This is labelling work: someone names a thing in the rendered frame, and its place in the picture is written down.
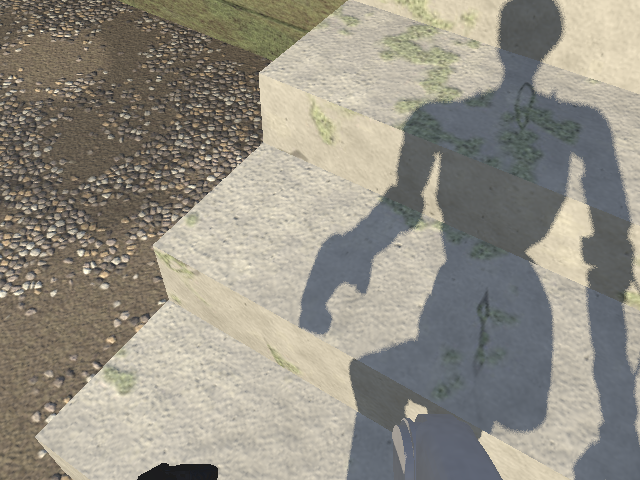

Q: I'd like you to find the robot right thigh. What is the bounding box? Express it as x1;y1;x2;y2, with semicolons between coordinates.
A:
392;414;503;480

